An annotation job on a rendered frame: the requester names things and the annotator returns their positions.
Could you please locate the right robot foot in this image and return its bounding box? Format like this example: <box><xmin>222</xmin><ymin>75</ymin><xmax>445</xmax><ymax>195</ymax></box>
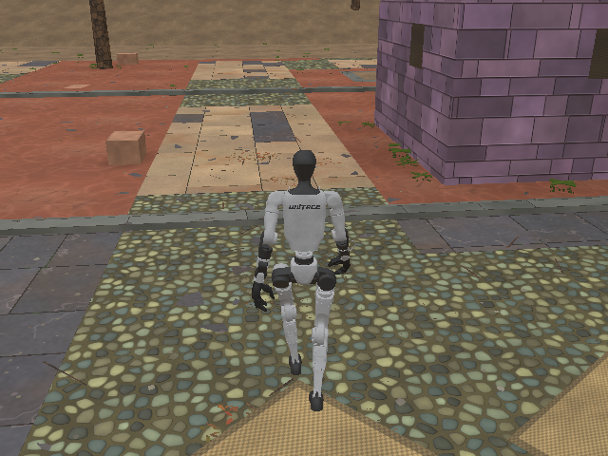
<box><xmin>309</xmin><ymin>390</ymin><xmax>324</xmax><ymax>411</ymax></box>

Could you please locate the robot left forearm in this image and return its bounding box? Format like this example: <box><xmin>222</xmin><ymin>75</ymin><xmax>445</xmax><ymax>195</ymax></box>
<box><xmin>254</xmin><ymin>231</ymin><xmax>273</xmax><ymax>283</ymax></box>

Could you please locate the robot right upper arm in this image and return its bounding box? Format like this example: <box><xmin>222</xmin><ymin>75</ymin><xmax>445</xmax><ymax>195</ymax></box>
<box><xmin>324</xmin><ymin>191</ymin><xmax>347</xmax><ymax>241</ymax></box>

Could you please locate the robot left upper arm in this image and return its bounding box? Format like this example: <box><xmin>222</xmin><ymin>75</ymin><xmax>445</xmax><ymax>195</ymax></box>
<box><xmin>262</xmin><ymin>191</ymin><xmax>285</xmax><ymax>245</ymax></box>

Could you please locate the left robot hand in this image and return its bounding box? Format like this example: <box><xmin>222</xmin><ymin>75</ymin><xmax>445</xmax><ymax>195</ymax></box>
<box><xmin>252</xmin><ymin>281</ymin><xmax>275</xmax><ymax>312</ymax></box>

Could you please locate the robot right forearm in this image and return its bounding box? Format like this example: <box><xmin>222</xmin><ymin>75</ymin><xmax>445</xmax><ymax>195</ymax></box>
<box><xmin>336</xmin><ymin>228</ymin><xmax>350</xmax><ymax>261</ymax></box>

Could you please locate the robot right shin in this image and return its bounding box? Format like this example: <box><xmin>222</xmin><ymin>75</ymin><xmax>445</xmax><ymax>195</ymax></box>
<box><xmin>313</xmin><ymin>328</ymin><xmax>329</xmax><ymax>398</ymax></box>

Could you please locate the right robot hand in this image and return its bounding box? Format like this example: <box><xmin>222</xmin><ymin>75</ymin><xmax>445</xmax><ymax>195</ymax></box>
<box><xmin>328</xmin><ymin>256</ymin><xmax>351</xmax><ymax>275</ymax></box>

